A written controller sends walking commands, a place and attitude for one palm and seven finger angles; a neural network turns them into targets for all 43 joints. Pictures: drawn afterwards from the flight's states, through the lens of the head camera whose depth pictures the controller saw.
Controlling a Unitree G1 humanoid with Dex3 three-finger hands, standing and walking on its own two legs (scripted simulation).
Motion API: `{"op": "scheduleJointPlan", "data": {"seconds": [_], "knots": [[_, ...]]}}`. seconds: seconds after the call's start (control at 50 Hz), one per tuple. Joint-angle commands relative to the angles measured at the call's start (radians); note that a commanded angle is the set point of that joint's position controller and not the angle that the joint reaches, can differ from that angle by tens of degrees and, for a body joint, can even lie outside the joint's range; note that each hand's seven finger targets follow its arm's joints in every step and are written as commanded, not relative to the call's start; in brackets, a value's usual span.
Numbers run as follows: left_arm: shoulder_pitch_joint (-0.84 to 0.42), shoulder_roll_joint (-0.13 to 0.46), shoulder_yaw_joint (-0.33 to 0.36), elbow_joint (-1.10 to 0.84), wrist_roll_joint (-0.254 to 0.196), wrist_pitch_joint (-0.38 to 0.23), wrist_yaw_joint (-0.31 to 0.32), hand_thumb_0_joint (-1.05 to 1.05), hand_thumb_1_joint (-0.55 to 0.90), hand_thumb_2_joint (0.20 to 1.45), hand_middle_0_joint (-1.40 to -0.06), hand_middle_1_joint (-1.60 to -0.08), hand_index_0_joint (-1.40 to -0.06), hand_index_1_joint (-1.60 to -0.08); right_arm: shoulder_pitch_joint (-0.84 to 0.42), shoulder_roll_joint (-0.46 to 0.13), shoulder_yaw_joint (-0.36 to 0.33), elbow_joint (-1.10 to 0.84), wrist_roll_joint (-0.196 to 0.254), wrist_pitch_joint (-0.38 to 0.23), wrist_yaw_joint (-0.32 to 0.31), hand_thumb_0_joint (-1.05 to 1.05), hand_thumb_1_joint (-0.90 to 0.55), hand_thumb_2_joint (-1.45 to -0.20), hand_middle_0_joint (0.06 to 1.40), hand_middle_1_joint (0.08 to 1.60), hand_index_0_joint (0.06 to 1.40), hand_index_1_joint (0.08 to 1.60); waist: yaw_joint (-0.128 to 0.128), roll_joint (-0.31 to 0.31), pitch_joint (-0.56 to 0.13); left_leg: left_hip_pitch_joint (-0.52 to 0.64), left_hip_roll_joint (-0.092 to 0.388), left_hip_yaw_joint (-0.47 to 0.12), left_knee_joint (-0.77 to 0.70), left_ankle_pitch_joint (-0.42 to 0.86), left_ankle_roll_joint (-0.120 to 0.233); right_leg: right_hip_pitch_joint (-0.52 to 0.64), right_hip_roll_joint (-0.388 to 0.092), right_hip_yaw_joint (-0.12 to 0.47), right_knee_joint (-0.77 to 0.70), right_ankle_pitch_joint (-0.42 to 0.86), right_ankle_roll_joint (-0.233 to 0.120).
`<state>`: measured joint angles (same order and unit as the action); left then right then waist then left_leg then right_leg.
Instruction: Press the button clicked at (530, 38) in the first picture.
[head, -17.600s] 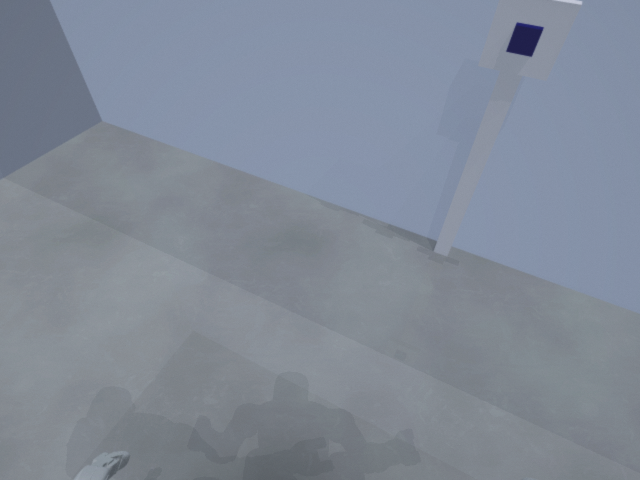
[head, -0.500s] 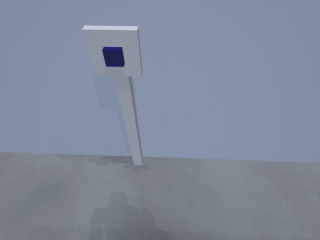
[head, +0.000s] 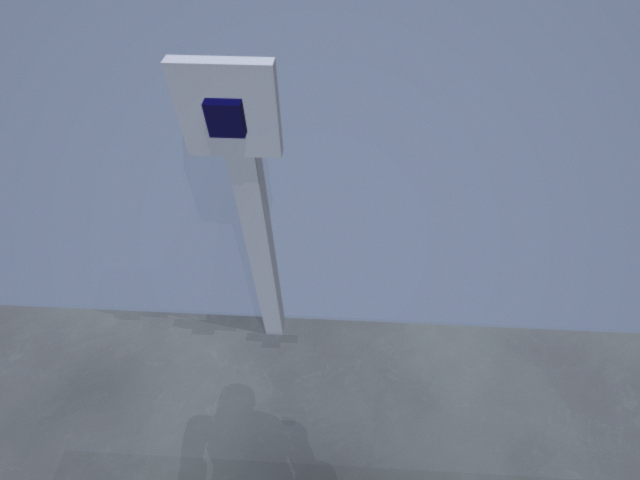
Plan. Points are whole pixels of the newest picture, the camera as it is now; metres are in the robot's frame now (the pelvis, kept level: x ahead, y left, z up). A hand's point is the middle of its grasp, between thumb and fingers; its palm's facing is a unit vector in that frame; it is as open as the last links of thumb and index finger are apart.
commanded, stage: look again from close up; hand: left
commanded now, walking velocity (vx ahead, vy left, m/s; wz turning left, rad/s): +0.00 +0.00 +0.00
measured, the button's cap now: (225, 117) +0.65 +0.21 +0.11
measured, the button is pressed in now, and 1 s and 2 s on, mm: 0 0 0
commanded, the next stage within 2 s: shuffle to correct the standing spot in 0.14 s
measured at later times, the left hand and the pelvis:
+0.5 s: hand out of the picture -0.02 +0.17 -0.19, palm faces +0.10 -0.98 -0.16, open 7.4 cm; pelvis +0.03 +0.01 -0.01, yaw +2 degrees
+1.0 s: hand (232, 397) +0.27 +0.17 -0.18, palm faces -0.02 -0.97 -0.23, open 7.3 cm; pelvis +0.17 -0.02 -0.02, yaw +0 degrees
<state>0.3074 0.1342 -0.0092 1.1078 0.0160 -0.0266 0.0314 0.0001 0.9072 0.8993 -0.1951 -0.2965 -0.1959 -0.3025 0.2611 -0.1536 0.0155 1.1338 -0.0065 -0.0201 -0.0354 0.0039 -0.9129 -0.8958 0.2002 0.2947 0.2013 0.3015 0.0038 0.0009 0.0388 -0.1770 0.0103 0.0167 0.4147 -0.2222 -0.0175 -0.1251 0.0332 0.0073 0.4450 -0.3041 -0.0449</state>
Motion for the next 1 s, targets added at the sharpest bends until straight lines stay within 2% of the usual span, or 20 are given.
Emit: {"op": "scheduleJointPlan", "data": {"seconds": [0.0, 0.22, 0.28, 0.34, 0.4, 0.44, 0.48, 0.5, 0.52, 0.54, 0.56, 0.62, 0.7, 0.76, 0.86, 0.9, 0.92, 0.94, 0.96, 0.98], "knots": [[0.079, 0.11, 0.018, -0.019, -0.004, -0.012, 0.007, 0.0, 0.9, 0.9, -0.2, -0.3, -0.2, -0.3, 0.062, -0.084, -0.02, -0.025, -0.003, -0.009, -0.006, 0.0, -0.9, -0.9, 0.2, 0.3, 0.2, 0.3, -0.003, -0.018, 0.027, 0.028, 0.082, -0.061, -0.032, 0.184, 0.036, -0.067, -0.123, 0.106, -0.095, 0.283, -0.01], [0.086, 0.108, 0.017, -0.016, -0.006, -0.011, 0.006, 0.0, 0.9, 0.9, -0.2, -0.3, -0.2, -0.3, 0.06, -0.084, -0.019, -0.02, -0.005, -0.008, -0.007, 0.0, -0.9, -0.9, 0.2, 0.3, 0.2, 0.3, 0.0, -0.013, 0.035, 0.023, 0.08, -0.066, -0.039, 0.165, 0.035, -0.07, -0.122, 0.105, -0.107, 0.242, -0.009], [0.111, 0.113, 0.028, -0.012, 0.002, -0.004, -0.001, 0.0, 0.9, 0.9, -0.2, -0.3, -0.2, -0.3, 0.078, -0.088, -0.025, -0.017, -0.01, -0.002, 0.001, 0.0, -0.9, -0.9, 0.2, 0.3, 0.2, 0.3, 0.008, -0.037, 0.026, -0.019, 0.062, -0.042, 0.008, -0.034, 0.043, -0.056, -0.123, 0.128, -0.113, -0.036, -0.031], [0.136, 0.135, 0.047, -0.017, 0.003, 0.004, -0.01, 0.0, 0.9, 0.9, -0.2, -0.3, -0.2, -0.3, 0.053, -0.072, -0.028, -0.039, -0.017, 0.0, 0.011, 0.0, -0.9, -0.9, 0.2, 0.3, 0.2, 0.3, 0.027, -0.109, 0.113, -0.164, 0.019, 0.007, 0.105, -0.147, 0.036, -0.058, -0.166, 0.222, -0.189, -0.27, -0.074], [0.18, 0.145, 0.062, -0.021, 0.006, -0.001, -0.009, 0.0, 0.9, 0.9, -0.2, -0.3, -0.2, -0.3, 0.02, -0.065, -0.033, -0.069, -0.019, -0.004, 0.016, 0.0, -0.9, -0.9, 0.2, 0.3, 0.2, 0.3, 0.04, -0.157, 0.168, -0.283, 0.024, 0.038, 0.268, -0.185, 0.033, -0.033, -0.264, 0.335, -0.243, -0.225, -0.146], [0.189, 0.143, 0.068, -0.022, 0.01, -0.011, -0.008, 0.0, 0.9, 0.9, -0.2, -0.3, -0.2, -0.3, 0.015, -0.06, -0.035, -0.082, -0.017, -0.013, 0.02, 0.0, -0.9, -0.9, 0.2, 0.3, 0.2, 0.3, 0.03, -0.124, 0.177, -0.292, 0.043, 0.038, 0.272, -0.21, 0.035, -0.023, -0.292, 0.32, -0.211, -0.067, -0.179], [0.163, 0.14, 0.068, -0.027, 0.01, -0.014, -0.01, 0.0, 0.9, 0.9, -0.2, -0.3, -0.2, -0.3, 0.076, -0.042, -0.036, -0.066, -0.013, -0.023, 0.02, 0.0, -0.9, -0.9, 0.2, 0.3, 0.2, 0.3, -0.003, -0.083, 0.144, -0.154, 0.033, 0.063, 0.148, -0.163, 0.04, -0.072, -0.259, 0.228, -0.119, 0.049, -0.156], [0.136, 0.127, 0.066, -0.035, 0.008, -0.013, -0.012, 0.0, 0.9, 0.9, -0.2, -0.3, -0.2, -0.3, 0.163, -0.045, -0.035, -0.039, -0.012, -0.032, 0.016, 0.0, -0.9, -0.9, 0.2, 0.3, 0.2, 0.3, -0.045, -0.024, 0.101, 0.0, 0.034, 0.043, 0.037, -0.091, 0.054, -0.143, -0.198, 0.148, 0.004, 0.092, -0.124], [0.117, 0.087, 0.059, -0.051, 0.002, -0.014, -0.019, 0.0, 0.9, 0.9, -0.2, -0.3, -0.2, -0.3, 0.274, -0.104, -0.048, -0.002, -0.021, -0.043, 0.008, 0.0, -0.9, -0.9, 0.2, 0.3, 0.2, 0.3, -0.079, 0.149, 0.068, 0.153, 0.154, -0.15, -0.046, -0.002, 0.122, -0.284, -0.071, 0.029, 0.249, 0.061, -0.068], [0.088, 0.049, 0.049, -0.078, -0.001, -0.024, -0.021, 0.0, 0.9, 0.9, -0.2, -0.3, -0.2, -0.3, 0.385, -0.173, -0.062, 0.022, -0.028, -0.045, -0.001, 0.0, -0.9, -0.9, 0.2, 0.3, 0.2, 0.3, -0.102, 0.322, 0.018, 0.272, 0.369, -0.423, -0.15, 0.128, 0.236, -0.473, 0.011, -0.093, 0.531, -0.251, -0.023], [0.029, 0.078, 0.052, -0.093, 0.011, -0.025, -0.014, 0.0, 0.9, 0.9, -0.2, -0.3, -0.2, -0.3, 0.398, -0.158, -0.054, 0.027, -0.025, -0.037, -0.004, 0.0, -0.9, -0.9, 0.2, 0.3, 0.2, 0.3, -0.106, 0.244, 0.056, 0.223, 0.402, -0.441, -0.172, 0.181, 0.28, -0.521, -0.024, -0.028, 0.695, -0.291, -0.036], [0.014, 0.05, 0.057, -0.08, 0.011, -0.02, -0.027, 0.0, 0.9, 0.9, -0.2, -0.3, -0.2, -0.3, 0.276, -0.077, -0.034, -0.016, -0.019, -0.057, -0.008, 0.0, -0.9, -0.9, 0.2, 0.3, 0.2, 0.3, -0.039, 0.022, 0.112, 0.101, 0.34, -0.282, -0.171, 0.336, 0.259, -0.55, -0.104, 0.007, 0.788, -0.114, -0.015], [0.013, 0.023, 0.055, -0.089, 0.011, -0.002, -0.04, 0.0, 0.9, 0.9, -0.2, -0.3, -0.2, -0.3, 0.271, -0.073, -0.033, -0.009, -0.015, -0.077, -0.015, 0.0, -0.9, -0.9, 0.2, 0.3, 0.2, 0.3, -0.01, 0.095, 0.051, 0.143, 0.262, -0.1, -0.164, 0.518, 0.217, -0.549, -0.109, -0.036, 0.735, -0.012, 0.015], [-0.082, 0.027, 0.057, -0.127, 0.009, 0.003, -0.045, 0.0, 0.9, 0.9, -0.2, -0.3, -0.2, -0.3, 0.282, -0.074, -0.037, -0.003, -0.02, -0.074, -0.013, 0.0, -0.9, -0.9, 0.2, 0.3, 0.2, 0.3, -0.024, 0.126, 0.082, 0.139, 0.247, -0.05, -0.169, 0.513, 0.206, -0.563, -0.118, -0.066, 0.597, 0.015, 0.02], [-0.175, 0.036, 0.058, -0.158, 0.005, -0.008, -0.048, 0.0, 0.9, 0.9, -0.2, -0.3, -0.2, -0.3, 0.277, -0.093, -0.053, 0.001, -0.029, -0.053, -0.008, 0.0, -0.9, -0.9, 0.2, 0.3, 0.2, 0.3, -0.049, 0.158, 0.066, 0.12, 0.241, 0.001, -0.105, 0.539, 0.166, -0.382, -0.078, -0.126, 0.277, 0.035, -0.003], [-0.076, 0.062, 0.067, -0.13, 0.006, -0.018, -0.045, 0.0, 0.9, 0.9, -0.2, -0.3, -0.2, -0.3, 0.258, -0.112, -0.062, -0.002, -0.023, -0.046, -0.005, 0.0, -0.9, -0.9, 0.2, 0.3, 0.2, 0.3, 0.003, 0.1, 0.01, 0.085, 0.235, 0.013, 0.008, 0.56, 0.143, -0.188, -0.048, -0.14, 0.16, 0.099, -0.012], [0.031, 0.094, 0.076, -0.093, 0.009, -0.027, -0.042, 0.0, 0.9, 0.9, -0.2, -0.3, -0.2, -0.3, 0.246, -0.114, -0.063, -0.003, -0.017, -0.044, 0.0, 0.0, -0.9, -0.9, 0.2, 0.3, 0.2, 0.3, 0.053, 0.053, -0.054, 0.049, 0.2, 0.032, 0.124, 0.503, 0.113, -0.023, -0.042, -0.139, 0.087, 0.174, -0.011], [0.142, 0.157, 0.094, -0.057, 0.014, -0.038, -0.033, 0.0, 0.9, 0.9, -0.2, -0.3, -0.2, -0.3, 0.249, -0.09, -0.061, -0.008, -0.007, -0.045, 0.01, 0.0, -0.9, -0.9, 0.2, 0.3, 0.2, 0.3, 0.102, -0.06, -0.13, -0.113, 0.151, 0.061, 0.311, 0.304, 0.081, 0.207, -0.141, -0.025, 0.081, 0.245, -0.043], [0.231, 0.266, 0.119, -0.043, 0.013, -0.042, -0.021, 0.0, 0.9, 0.9, -0.2, -0.3, -0.2, -0.3, 0.309, -0.024, -0.051, -0.031, 0.003, -0.046, 0.013, 0.0, -0.9, -0.9, 0.2, 0.3, 0.2, 0.3, 0.114, -0.352, -0.255, -0.334, -0.009, 0.123, 0.651, -0.313, 0.033, 0.407, -0.439, 0.384, -0.009, 0.383, -0.157], [0.229, 0.284, 0.113, -0.048, -0.009, -0.031, -0.012, 0.0, 0.9, 0.9, -0.2, -0.3, -0.2, -0.3, 0.246, -0.059, -0.053, -0.06, 0.002, -0.025, 0.009, 0.0, -0.9, -0.9, 0.2, 0.3, 0.2, 0.3, 0.112, -0.301, -0.257, -0.348, 0.005, 0.003, 0.84, -0.427, 0.042, 0.307, -0.496, 0.461, -0.108, 0.418, -0.212]]}}
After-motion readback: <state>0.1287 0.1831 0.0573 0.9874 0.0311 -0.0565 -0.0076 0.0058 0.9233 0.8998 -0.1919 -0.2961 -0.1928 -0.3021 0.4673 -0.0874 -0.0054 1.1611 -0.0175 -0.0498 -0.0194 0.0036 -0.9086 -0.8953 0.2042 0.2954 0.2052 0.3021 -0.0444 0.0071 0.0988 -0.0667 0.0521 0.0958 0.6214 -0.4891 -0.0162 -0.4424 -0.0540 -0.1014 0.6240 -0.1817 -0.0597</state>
